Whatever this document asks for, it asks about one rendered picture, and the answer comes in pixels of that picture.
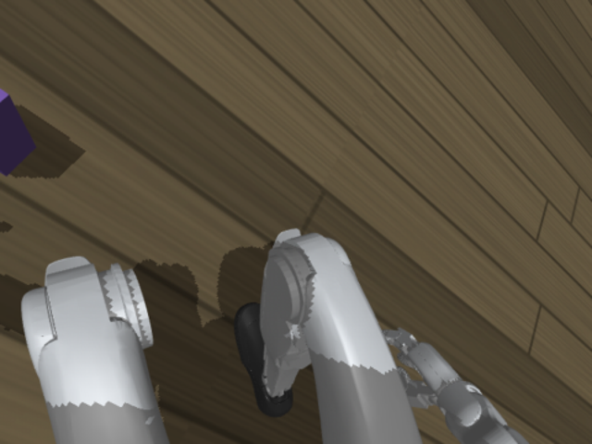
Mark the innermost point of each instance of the right robot hand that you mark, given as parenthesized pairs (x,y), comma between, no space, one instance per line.
(423,358)

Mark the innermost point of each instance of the right robot foot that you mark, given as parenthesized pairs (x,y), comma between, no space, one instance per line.
(251,349)

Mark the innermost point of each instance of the carton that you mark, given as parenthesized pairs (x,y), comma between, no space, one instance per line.
(15,141)

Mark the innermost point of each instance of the right robot arm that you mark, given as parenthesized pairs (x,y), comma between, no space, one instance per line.
(471,417)

